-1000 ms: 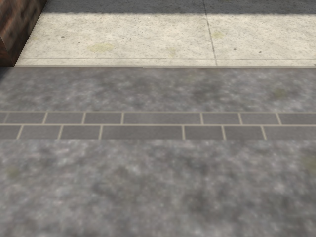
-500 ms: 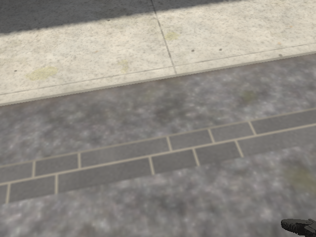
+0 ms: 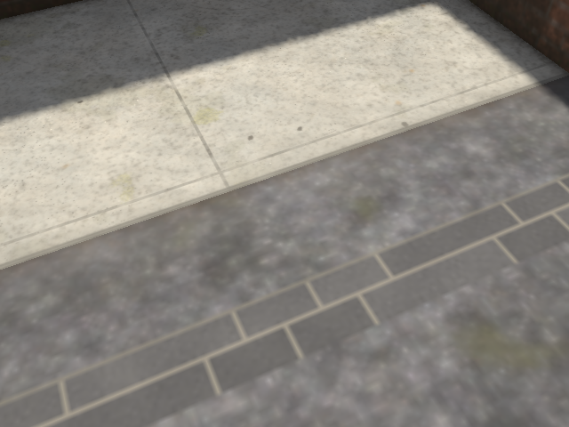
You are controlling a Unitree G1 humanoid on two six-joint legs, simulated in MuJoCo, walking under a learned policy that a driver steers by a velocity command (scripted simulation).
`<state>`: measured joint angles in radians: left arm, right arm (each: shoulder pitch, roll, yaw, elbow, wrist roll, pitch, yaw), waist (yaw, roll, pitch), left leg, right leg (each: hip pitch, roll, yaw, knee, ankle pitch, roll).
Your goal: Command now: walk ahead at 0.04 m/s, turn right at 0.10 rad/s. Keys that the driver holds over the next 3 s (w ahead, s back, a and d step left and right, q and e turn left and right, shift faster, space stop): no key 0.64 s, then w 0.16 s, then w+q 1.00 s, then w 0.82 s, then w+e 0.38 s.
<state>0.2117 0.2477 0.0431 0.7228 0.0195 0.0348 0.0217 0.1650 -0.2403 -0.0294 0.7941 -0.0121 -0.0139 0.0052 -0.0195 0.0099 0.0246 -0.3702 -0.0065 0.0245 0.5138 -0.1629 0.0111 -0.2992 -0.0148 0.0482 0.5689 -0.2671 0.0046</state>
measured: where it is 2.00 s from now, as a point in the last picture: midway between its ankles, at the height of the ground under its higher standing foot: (241, 384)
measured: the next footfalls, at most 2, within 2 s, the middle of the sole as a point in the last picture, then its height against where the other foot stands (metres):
right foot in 1.36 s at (330, 421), level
left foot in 1.88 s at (173, 373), level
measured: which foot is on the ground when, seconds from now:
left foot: down 0.00-1.00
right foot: down 0.00-0.90, up 0.92-1.00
